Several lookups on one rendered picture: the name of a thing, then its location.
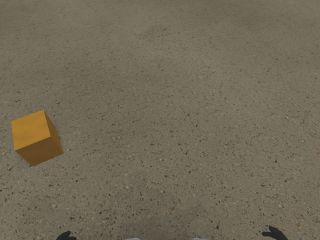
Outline carton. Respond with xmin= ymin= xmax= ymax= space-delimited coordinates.
xmin=11 ymin=110 xmax=64 ymax=167

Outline left robot hand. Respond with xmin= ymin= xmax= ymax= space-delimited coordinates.
xmin=56 ymin=230 xmax=77 ymax=240

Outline right robot hand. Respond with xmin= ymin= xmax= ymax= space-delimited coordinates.
xmin=261 ymin=226 xmax=288 ymax=240

